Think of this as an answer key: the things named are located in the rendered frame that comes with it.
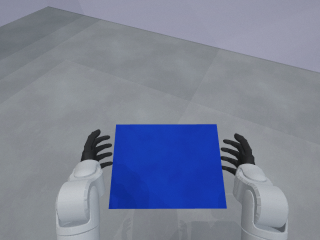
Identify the right robot forearm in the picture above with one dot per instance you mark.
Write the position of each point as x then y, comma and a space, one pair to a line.
265, 210

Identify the robot left hand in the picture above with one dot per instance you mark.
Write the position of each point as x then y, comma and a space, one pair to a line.
90, 150

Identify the carton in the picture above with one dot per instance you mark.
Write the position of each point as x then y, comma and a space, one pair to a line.
167, 166

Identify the robot right hand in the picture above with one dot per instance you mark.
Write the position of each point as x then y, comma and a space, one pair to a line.
243, 155

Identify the left robot forearm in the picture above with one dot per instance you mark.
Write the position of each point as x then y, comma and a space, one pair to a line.
77, 206

